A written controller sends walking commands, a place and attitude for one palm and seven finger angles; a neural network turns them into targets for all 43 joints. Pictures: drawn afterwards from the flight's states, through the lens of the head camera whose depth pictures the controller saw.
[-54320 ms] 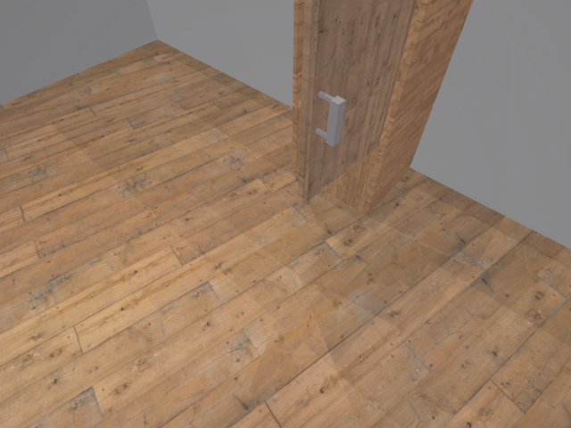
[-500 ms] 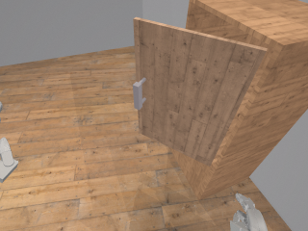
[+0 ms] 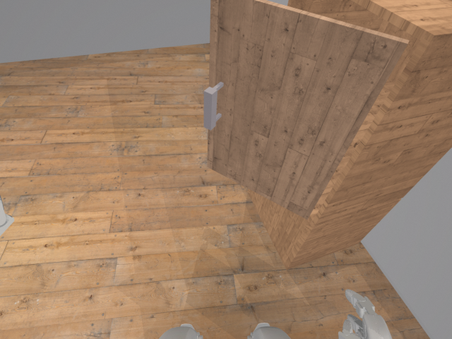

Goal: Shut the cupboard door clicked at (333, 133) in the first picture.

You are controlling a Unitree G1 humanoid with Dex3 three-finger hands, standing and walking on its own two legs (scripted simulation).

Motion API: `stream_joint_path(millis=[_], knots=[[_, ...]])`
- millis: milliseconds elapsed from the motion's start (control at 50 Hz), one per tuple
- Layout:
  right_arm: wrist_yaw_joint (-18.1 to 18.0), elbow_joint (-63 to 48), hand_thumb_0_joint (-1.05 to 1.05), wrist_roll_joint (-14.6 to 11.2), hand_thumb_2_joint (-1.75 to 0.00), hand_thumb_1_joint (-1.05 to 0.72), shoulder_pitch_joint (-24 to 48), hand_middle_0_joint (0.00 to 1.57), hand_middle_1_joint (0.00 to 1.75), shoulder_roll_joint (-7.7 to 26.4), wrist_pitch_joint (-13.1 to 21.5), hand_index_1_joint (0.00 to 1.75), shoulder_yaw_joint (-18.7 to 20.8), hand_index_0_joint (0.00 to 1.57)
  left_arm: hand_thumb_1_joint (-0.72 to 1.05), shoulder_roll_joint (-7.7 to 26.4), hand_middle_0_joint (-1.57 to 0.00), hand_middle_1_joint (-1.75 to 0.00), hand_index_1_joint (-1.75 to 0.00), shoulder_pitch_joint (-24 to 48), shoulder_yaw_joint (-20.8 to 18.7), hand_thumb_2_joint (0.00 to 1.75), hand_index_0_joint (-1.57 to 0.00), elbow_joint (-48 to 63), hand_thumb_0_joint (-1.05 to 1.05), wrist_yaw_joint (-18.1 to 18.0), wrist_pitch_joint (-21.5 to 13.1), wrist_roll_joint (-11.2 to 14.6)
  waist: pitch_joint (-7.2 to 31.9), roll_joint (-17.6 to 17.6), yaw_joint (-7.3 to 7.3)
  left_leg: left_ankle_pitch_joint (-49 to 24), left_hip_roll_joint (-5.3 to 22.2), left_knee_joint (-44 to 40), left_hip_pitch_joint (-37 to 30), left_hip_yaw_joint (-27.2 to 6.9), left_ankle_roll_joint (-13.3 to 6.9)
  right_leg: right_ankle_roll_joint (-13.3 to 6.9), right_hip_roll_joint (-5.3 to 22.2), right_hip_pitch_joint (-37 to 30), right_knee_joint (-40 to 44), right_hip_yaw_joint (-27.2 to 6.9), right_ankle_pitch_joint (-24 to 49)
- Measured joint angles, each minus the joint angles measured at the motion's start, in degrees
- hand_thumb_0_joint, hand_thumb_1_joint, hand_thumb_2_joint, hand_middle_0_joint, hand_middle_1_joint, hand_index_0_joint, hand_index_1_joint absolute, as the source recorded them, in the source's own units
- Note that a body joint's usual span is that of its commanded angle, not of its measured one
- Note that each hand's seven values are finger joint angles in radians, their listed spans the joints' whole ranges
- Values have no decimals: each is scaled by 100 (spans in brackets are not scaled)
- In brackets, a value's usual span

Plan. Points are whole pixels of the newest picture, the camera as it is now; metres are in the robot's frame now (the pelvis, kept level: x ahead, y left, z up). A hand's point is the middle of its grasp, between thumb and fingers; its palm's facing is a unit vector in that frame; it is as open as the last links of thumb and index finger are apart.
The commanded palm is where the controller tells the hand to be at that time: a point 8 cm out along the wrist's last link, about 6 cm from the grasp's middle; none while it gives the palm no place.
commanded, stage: step back with the hand held close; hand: left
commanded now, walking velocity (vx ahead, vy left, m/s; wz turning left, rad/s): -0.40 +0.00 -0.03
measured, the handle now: (214, 105) +0.70 +0.05 +0.01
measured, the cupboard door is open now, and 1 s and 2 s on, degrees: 38 38 38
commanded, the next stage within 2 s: stop stepping back and stand still in 0.72 s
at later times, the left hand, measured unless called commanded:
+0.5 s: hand out of the picture +0.13 +0.26 +0.21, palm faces +0.47 -0.74 -0.47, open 7.4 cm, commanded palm +0.06 +0.29 +0.21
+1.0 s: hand out of the picture +0.04 +0.28 +0.22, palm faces +0.37 -0.88 -0.30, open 7.4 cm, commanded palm -0.02 +0.31 +0.21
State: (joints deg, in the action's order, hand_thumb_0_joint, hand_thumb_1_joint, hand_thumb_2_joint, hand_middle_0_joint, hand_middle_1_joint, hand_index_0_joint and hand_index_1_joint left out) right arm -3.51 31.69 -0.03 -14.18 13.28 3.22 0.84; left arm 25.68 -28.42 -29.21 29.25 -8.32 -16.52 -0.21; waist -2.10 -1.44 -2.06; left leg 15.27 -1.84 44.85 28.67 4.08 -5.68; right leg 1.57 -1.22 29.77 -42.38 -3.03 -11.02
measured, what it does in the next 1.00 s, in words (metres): walks backwards: right foot, then left foot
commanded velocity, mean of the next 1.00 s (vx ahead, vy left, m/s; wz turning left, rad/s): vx -0.27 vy -0.04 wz -0.07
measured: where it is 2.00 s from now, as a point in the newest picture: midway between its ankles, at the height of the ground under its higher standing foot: outside the picture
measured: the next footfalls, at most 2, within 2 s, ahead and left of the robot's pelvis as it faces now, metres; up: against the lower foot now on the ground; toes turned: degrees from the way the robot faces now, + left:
right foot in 0.12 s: +0.06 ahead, -0.15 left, +0.00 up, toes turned +6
left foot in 0.76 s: +0.01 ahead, +0.09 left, +0.00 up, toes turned +2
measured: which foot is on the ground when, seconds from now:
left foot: down 0.00-0.66, up 0.68-0.74, down 0.76-1.00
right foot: down 0.00-0.04, up 0.06-0.10, down 0.12-0.76, up 0.78-1.00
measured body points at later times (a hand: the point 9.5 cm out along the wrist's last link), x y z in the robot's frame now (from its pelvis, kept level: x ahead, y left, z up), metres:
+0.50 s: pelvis -0.07 -0.01 +0.01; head -0.06 +0.02 +0.46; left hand +0.10 +0.30 +0.24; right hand +0.12 -0.25 -0.04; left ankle +0.08 +0.07 -0.69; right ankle +0.02 -0.15 -0.70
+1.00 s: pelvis -0.19 +0.02 +0.04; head -0.20 +0.08 +0.49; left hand +0.02 +0.32 +0.23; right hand -0.06 -0.20 -0.02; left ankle -0.04 +0.09 -0.70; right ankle -0.27 -0.11 -0.61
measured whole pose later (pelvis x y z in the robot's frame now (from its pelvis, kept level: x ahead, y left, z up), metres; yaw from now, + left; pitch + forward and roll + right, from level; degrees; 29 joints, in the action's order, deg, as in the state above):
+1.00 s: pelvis -0.19 +0.02 +0.04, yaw -6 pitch +0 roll -7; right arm -1.4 36.0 0.4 -15.0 5.9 5.6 -1.7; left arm 23.5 -28.3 -24.7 30.6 -8.8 -8.9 3.5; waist 4.0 -0.6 -1.7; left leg 7.0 6.4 22.9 23.4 3.7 -0.1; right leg 1.7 -5.5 20.6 -57.9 2.6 -28.0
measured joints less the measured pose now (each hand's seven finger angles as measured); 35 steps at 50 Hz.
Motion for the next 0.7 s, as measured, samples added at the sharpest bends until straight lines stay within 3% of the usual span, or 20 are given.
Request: stream_joint_path(millis=[80,180,280,400,500,620,700], knots=[[-38,168,2,25,-90,-90,-59,20,30,-59,83,30,32,20,89,-60,-21,-30,-30,16,-88,90,-22,-90,1,34,3,-12,161,180,101,130,149,127,88,-127,36,28,-229,-374,-424,-81,-614],[-13,313,2,43,-90,-90,120,20,30,-187,244,30,-45,20,89,-323,-21,-30,-30,269,-36,90,-22,-133,1,-6,-55,103,229,145,287,-132,290,-97,205,-98,154,11,-305,-688,78,-147,-884],[33,327,2,48,-90,-90,419,20,30,-241,320,30,-91,20,89,-416,-21,-30,-30,339,408,90,-21,-26,1,40,-40,139,131,43,213,-517,254,-575,179,-102,206,5,-261,-620,369,-134,-484],[1,72,2,57,-90,-90,405,20,30,-260,270,30,-73,20,89,20,-21,-30,-30,-121,210,90,-22,173,1,126,-74,117,266,-21,54,-31,228,-654,295,-76,210,-66,-208,-538,590,-121,-264],[-27,83,1,54,-90,-90,278,20,30,-149,247,30,-6,20,89,107,-21,-30,-30,-76,10,90,-22,95,1,30,-67,159,272,29,73,78,214,-726,379,-50,241,-69,-148,-483,675,-59,-143],[-22,232,2,22,-90,-90,126,20,30,-99,164,30,78,20,89,-151,-21,-30,-30,37,227,90,-22,-29,1,-26,99,166,207,140,54,376,248,-825,491,26,292,-158,-132,-400,636,4,-601],[29,398,2,46,-90,-90,117,20,30,-139,76,30,104,20,89,-161,-21,-30,-30,-136,365,90,-22,263,1,-58,142,157,162,41,167,724,190,-281,614,-12,585,-122,29,-358,751,87,-225]])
